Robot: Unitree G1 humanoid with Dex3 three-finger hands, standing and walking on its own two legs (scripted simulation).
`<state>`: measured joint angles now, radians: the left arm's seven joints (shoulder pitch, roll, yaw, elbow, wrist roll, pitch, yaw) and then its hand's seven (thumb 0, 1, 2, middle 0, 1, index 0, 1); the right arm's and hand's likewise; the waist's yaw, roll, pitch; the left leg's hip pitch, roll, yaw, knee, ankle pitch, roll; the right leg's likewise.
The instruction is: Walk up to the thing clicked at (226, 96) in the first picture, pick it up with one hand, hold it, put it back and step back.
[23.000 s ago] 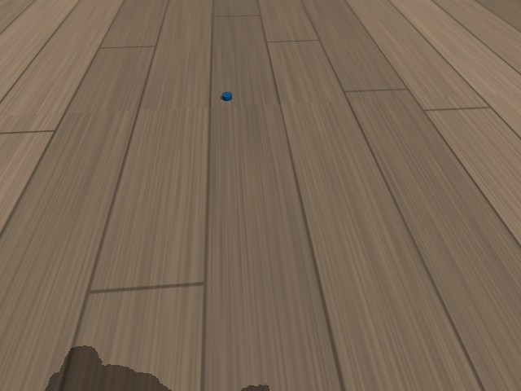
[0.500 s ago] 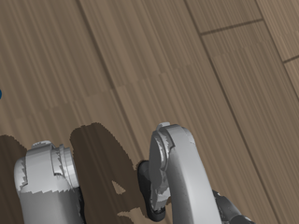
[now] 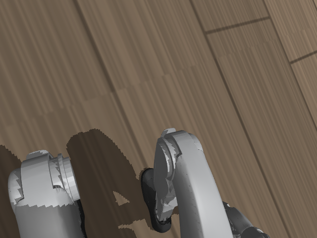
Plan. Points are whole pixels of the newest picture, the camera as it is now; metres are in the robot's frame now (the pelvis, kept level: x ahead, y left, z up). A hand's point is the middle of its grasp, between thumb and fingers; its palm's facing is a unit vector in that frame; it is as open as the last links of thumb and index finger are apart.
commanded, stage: rise first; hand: left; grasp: from above
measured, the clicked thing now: out of the picture +0.45 +0.38 -0.29
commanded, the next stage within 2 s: none
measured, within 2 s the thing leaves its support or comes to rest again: neither
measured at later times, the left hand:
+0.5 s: hand out of the picture +0.40 +0.41 -0.18, palm faces -0.44 -0.14 -0.89, open 14.2 cm
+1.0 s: hand out of the picture +0.41 +0.41 -0.17, palm faces -0.44 -0.14 -0.89, open 14.1 cm
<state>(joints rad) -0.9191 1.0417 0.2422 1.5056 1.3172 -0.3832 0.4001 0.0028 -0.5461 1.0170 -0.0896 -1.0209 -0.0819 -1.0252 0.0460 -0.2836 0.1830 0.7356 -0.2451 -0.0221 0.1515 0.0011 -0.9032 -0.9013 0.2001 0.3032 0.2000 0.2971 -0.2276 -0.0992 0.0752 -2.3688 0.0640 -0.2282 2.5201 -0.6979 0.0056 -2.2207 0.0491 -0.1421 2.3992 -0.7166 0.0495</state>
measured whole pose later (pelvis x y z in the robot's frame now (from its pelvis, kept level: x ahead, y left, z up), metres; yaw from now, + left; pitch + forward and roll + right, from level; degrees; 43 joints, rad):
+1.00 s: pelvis -0.01 +0.00 +0.00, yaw +0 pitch +29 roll -12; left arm -0.94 1.04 0.20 1.49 1.29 -0.36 0.35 0.00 -0.54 1.02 -0.09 -1.03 -0.09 -1.03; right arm 0.06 -0.29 0.19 0.71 -0.22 -0.02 0.15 0.00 -0.90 -0.90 0.20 0.30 0.20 0.30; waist -0.23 -0.09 0.07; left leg -2.37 0.06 -0.23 2.51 -0.67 0.01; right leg -2.22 0.05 -0.14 2.39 -0.70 0.05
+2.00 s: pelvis -0.01 +0.00 +0.00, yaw +0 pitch +29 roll -12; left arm -0.93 1.03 0.20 1.49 1.30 -0.36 0.36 0.00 -0.49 0.98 -0.13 -0.98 -0.12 -0.99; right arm 0.07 -0.29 0.19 0.71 -0.21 -0.03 0.15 0.00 -0.89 -0.90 0.20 0.30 0.20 0.30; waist -0.23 -0.08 0.06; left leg -2.37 0.05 -0.23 2.51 -0.67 0.01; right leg -2.22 0.05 -0.14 2.39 -0.70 0.05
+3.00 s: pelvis -0.01 +0.00 +0.00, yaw +0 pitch +29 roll -12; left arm -0.96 1.04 0.19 1.50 1.30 -0.35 0.36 0.00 -0.51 0.99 -0.12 -0.99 -0.11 -0.99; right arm 0.07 -0.29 0.20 0.70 -0.21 -0.03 0.15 0.00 -0.89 -0.89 0.20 0.30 0.20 0.30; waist -0.24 -0.08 0.07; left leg -2.37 0.05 -0.23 2.51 -0.67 0.01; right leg -2.22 0.05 -0.14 2.38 -0.70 0.05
